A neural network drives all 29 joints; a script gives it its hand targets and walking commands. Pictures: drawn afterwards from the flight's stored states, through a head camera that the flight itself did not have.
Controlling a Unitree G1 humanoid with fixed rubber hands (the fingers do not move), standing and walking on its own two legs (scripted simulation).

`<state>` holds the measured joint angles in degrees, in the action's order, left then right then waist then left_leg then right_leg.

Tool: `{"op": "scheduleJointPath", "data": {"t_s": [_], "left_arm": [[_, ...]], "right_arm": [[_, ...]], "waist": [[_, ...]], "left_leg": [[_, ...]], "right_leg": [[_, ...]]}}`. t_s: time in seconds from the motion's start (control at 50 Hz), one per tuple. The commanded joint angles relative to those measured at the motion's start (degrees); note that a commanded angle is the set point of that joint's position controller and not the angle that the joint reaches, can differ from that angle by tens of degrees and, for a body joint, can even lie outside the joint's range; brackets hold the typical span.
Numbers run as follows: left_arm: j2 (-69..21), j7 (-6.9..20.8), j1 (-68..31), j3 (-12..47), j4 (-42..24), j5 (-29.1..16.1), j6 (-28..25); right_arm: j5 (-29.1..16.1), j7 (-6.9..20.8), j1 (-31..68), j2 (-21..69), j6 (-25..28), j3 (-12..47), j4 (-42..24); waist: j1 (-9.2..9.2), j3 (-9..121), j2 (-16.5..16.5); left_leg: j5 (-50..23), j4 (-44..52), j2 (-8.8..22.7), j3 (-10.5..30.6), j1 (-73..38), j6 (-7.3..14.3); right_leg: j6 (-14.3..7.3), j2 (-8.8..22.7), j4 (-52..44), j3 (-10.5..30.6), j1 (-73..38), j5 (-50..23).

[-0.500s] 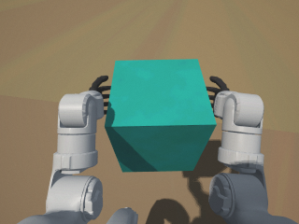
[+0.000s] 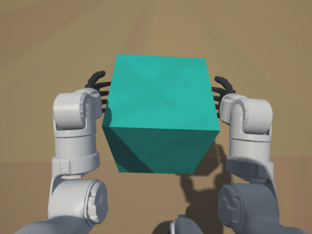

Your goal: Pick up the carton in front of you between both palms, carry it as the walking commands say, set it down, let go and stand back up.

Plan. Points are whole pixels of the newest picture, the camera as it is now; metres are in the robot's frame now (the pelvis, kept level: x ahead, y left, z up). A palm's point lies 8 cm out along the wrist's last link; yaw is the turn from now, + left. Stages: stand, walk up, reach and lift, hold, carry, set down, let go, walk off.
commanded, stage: carry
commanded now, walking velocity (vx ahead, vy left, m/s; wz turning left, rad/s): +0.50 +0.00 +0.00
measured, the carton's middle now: (158, 120) +0.39 -0.03 +0.09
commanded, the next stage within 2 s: none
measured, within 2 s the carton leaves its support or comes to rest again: neither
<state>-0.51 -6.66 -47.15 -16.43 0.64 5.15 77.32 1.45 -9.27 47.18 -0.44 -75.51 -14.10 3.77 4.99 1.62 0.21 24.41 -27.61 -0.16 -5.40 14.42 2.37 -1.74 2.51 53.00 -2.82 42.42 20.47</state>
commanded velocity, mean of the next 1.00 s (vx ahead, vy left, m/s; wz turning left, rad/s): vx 0.50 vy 0.00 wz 0.00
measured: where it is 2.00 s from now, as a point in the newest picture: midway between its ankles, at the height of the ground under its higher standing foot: (143, 100)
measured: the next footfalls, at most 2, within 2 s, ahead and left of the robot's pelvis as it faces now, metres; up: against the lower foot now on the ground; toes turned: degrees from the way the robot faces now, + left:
right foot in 0.08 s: +0.23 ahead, -0.12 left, +0.02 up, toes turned -5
left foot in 0.48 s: +0.48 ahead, +0.09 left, +0.05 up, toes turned +5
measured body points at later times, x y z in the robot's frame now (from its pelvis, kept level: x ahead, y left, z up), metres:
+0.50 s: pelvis +0.32 -0.01 +0.01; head +0.33 +0.00 +0.46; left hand +0.70 +0.16 +0.19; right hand +0.71 -0.14 +0.19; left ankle +0.44 +0.09 -0.69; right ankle +0.20 -0.11 -0.70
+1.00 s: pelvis +0.61 -0.03 +0.05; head +0.63 -0.03 +0.50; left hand +0.99 +0.14 +0.20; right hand +1.01 -0.16 +0.20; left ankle +0.49 +0.08 -0.59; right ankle +0.69 -0.11 -0.66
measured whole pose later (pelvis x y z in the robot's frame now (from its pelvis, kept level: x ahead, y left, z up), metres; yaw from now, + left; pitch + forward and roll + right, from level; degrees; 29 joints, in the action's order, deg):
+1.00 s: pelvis +0.61 -0.03 +0.05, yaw +1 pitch +4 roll -1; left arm -0.9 -6.8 -45.9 -13.5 9.3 5.4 75.2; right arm 2.9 -7.1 46.7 -2.3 -76.0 -14.9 10.4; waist -2.2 3.1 0.9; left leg 26.9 -67.4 0.2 -0.4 24.0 1.1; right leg -4.8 -0.4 37.3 -7.7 28.8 12.1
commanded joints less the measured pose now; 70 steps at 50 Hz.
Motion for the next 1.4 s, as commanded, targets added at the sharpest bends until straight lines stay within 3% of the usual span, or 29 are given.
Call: {"op": "scheduleJointPath", "data": {"t_s": [0.0,0.06,0.08,0.1,0.12,0.18,0.32,0.4,0.44,0.46,0.48,0.5,0.52,0.56,0.58,0.74,0.82,0.86,0.88,0.9,0.92,0.98,1.22,1.26,1.28,1.3,1.32,1.34,1.38], "left_arm": [[-54.6,9.3,-37.3,34.1,2.0,-19.9,-1.2],[-55.5,10.7,-35.9,33.3,7.4,-21.0,-1.3],[-55.8,11.2,-34.3,32.8,8.7,-21.2,-1.6],[-56.3,11.5,-35.8,32.7,8.9,-21.5,-2.3],[-58.0,12.0,-36.8,33.1,7.2,-22.9,-2.3],[-64.1,13.0,-46.5,37.4,-1.5,-29.1,-3.2],[-62.6,13.0,-48.6,39.6,-8.9,-32.9,-3.2],[-59.1,13.0,-43.7,38.6,-4.1,-30.5,-2.1],[-58.4,13.1,-41.6,37.9,-0.8,-29.0,-1.6],[-58.3,13.1,-40.8,37.5,0.8,-28.2,-1.4],[-58.0,13.3,-40.9,37.0,2.1,-27.5,-1.2],[-59.2,13.5,-41.1,35.9,2.9,-27.1,-1.0],[-59.0,13.4,-42.8,35.2,3.5,-26.2,-1.2],[-59.7,12.5,-42.3,34.4,3.4,-24.9,-1.7],[-59.7,12.0,-41.7,33.5,3.2,-24.1,-1.9],[-54.7,8.6,-39.2,33.0,-1.5,-20.0,-1.7],[-54.7,9.6,-37.3,33.8,3.2,-20.1,-1.0],[-55.8,10.6,-36.6,33.4,6.6,-20.8,-1.0],[-56.1,11.1,-35.2,32.9,8.8,-21.3,-1.3],[-55.8,11.5,-34.7,32.5,9.6,-21.1,-2.1],[-58.3,11.8,-35.6,32.8,9.0,-22.3,-2.7],[-63.1,12.8,-46.0,36.6,-0.7,-27.7,-3.4],[-58.7,13.0,-42.9,37.5,-3.0,-29.6,-1.6],[-58.1,13.0,-41.8,37.0,-0.1,-28.6,-1.3],[-57.9,13.0,-41.4,36.7,1.4,-28.0,-1.1],[-57.3,13.1,-41.4,36.2,2.8,-27.6,-0.9],[-58.9,13.1,-42.6,35.4,4.0,-27.5,-0.5],[-58.9,13.0,-44.5,34.6,4.1,-27.0,-0.5],[-61.3,12.5,-43.5,34.2,4.6,-26.3,-0.7]], "right_arm": [[-26.7,15.8,45.0,60.9,-0.3,34.8,-4.4],[-24.9,16.1,42.6,60.7,-0.4,33.7,0.5],[-24.4,16.2,43.4,60.6,-0.4,33.3,1.3],[-23.9,16.4,43.6,62.2,-0.3,32.3,2.3],[-22.9,16.0,44.0,61.9,-0.1,32.3,1.9],[-20.9,14.3,43.4,62.2,0.7,30.4,-0.1],[-16.3,10.8,39.9,57.2,1.2,30.9,-5.5],[-15.6,11.1,37.2,54.5,0.1,31.6,-3.2],[-16.4,11.9,36.7,54.6,-0.3,31.6,-0.6],[-17.0,12.3,35.6,54.6,-0.3,31.3,1.5],[-17.4,12.8,34.9,54.9,-0.2,31.0,2.7],[-17.7,13.1,36.4,54.4,0.4,30.8,3.2],[-18.8,13.6,37.3,56.8,0.3,31.1,2.7],[-23.5,14.8,43.8,61.7,0.6,34.0,-2.3],[-25.7,15.2,47.4,63.6,0.9,35.1,-4.9],[-29.2,15.6,49.0,62.5,0.3,35.8,-9.5],[-26.0,15.8,44.1,60.7,-0.3,34.5,-3.0],[-24.8,15.9,42.5,60.6,-0.3,33.7,0.1],[-24.2,16.0,42.2,60.5,-0.2,33.2,1.4],[-23.9,16.2,42.7,62.1,-0.3,32.8,1.6],[-23.6,16.3,44.0,61.7,0.0,31.9,1.6],[-22.7,15.2,45.1,63.1,0.9,31.2,-0.7],[-17.5,11.5,38.5,56.3,-0.4,31.9,-2.5],[-18.1,12.3,38.6,56.0,-0.9,31.5,0.0],[-18.5,12.8,37.8,56.1,-1.0,31.1,1.8],[-18.7,13.2,37.5,55.8,-1.1,30.4,2.8],[-18.3,13.4,38.8,54.2,-0.8,29.1,4.2],[-19.2,13.7,39.1,55.7,-0.7,28.9,3.9],[-21.6,14.8,41.4,60.3,-0.4,30.0,0.8]], "waist": [[-1.34,24.3,8.2],[-7.74,30.3,4.4],[-11.02,35.1,-2.5],[-10.07,34.7,-19.2],[-9.90,31.9,-15.1],[-9.66,28.6,-2.3],[-9.09,26.7,-6.3],[-8.74,24.2,-8.5],[-5.11,26.2,-8.2],[-2.35,30.1,-5.5],[0.87,35.1,0.5],[1.00,36.4,17.8],[0.40,33.3,16.4],[0.54,29.6,2.5],[-0.25,28.8,1.5],[-0.95,26.3,6.1],[-1.42,23.6,8.3],[-5.35,26.6,6.6],[-8.54,30.9,4.2],[-9.58,38.1,-11.3],[-10.45,32.9,-17.4],[-8.78,27.9,-2.4],[-8.87,25.1,-9.2],[-6.04,26.9,-7.6],[-4.02,29.7,-5.6],[-1.76,33.0,0.7],[-0.79,34.6,15.3],[-0.60,33.0,16.5],[-0.49,29.3,6.1]], "left_leg": [[-28.7,4.7,12.2,9.1,-15.9,7.9],[-44.3,-15.1,8.6,0.1,-4.4,1.9],[-27.6,-28.5,5.4,-1.0,7.9,-1.0],[3.7,-40.8,-4.0,0.9,26.0,-2.4],[7.3,-51.0,-3.0,6.4,33.0,-1.1],[1.6,-50.9,1.6,7.6,35.9,0.3],[-2.8,-29.0,3.0,3.5,30.9,-0.7],[-8.3,-13.1,-0.7,-3.1,19.5,0.1],[-10.8,-6.0,-4.8,-8.3,5.4,1.3],[-11.0,-4.1,-4.6,-7.8,-8.1,2.8],[-1.9,-1.8,5.1,8.2,-22.6,6.1],[-6.4,4.7,18.8,39.2,-32.2,14.5],[-15.6,6.2,19.7,44.3,-33.2,16.5],[-29.2,0.4,18.0,33.0,-28.2,14.3],[-28.8,0.9,16.8,29.4,-25.4,12.3],[-21.8,6.3,14.0,15.3,-18.4,10.8],[-31.1,4.6,11.9,8.0,-14.5,6.9],[-44.5,-7.3,9.9,1.7,-10.3,3.2],[-41.4,-17.6,8.1,-0.5,-2.4,0.6],[-23.4,-35.0,2.3,-0.6,15.3,-2.9],[4.5,-43.9,-5.1,2.1,28.7,-2.7],[1.3,-48.4,1.6,7.7,31.3,-0.2],[-16.7,-4.4,-1.1,-2.2,15.8,-0.7],[-22.0,4.6,-2.9,-5.4,3.0,0.7],[-22.2,3.9,-0.7,-3.4,-8.9,2.1],[-19.2,1.9,10.2,10.4,-20.2,3.9],[-23.3,4.8,22.1,34.4,-32.4,12.0],[-24.1,5.0,22.3,38.5,-34.9,14.6],[-32.4,3.6,19.1,28.8,-30.6,11.6]], "right_leg": [[-0.4,-3.0,-12.2,-6.0,-8.1,-3.1],[-3.7,-6.5,-21.1,-8.7,-38.9,-7.2],[-7.4,5.9,-24.8,11.5,-52.6,4.0],[-15.6,16.8,-31.0,39.0,-61.2,-6.3],[-17.3,17.2,-29.8,40.3,-61.3,-12.5],[-13.1,13.9,-26.4,26.4,-53.9,-22.5],[-11.9,11.9,-31.3,14.1,-47.3,-16.4],[-8.4,9.4,-30.4,6.5,-43.6,-25.8],[-5.4,7.9,-20.9,0.9,-40.2,-38.7],[-3.1,6.1,-11.4,-2.5,-35.2,-42.4],[-0.4,4.4,1.0,-3.2,-23.6,-28.0],[1.9,-4.7,15.5,-1.6,-5.8,-0.7],[1.0,-6.2,26.3,3.4,2.9,9.6],[-0.8,-2.2,29.9,4.7,7.3,7.0],[-1.1,-1.2,27.2,5.0,7.1,5.5],[0.3,0.6,1.3,0.5,1.0,-0.1],[-0.3,-3.9,-15.0,-7.4,-11.6,-5.5],[-1.8,-7.1,-22.7,-11.3,-28.3,-9.3],[-4.0,-3.6,-22.4,-5.5,-43.5,-7.7],[-12.1,12.6,-25.1,24.1,-59.3,0.7],[-15.6,15.8,-33.5,39.5,-60.7,-8.3],[-13.5,15.5,-28.9,27.6,-51.9,-24.1],[-6.7,9.2,-28.0,4.6,-46.8,-35.2],[-3.7,6.9,-19.0,-0.5,-43.9,-41.8],[-1.6,5.4,-12.4,-2.4,-37.3,-38.6],[0.4,4.5,-1.3,-2.8,-27.0,-21.7],[1.9,-4.0,11.0,-1.8,-8.1,2.6],[1.0,-4.7,19.6,2.6,1.1,10.3],[0.0,-1.0,20.0,4.2,4.3,6.1]]}}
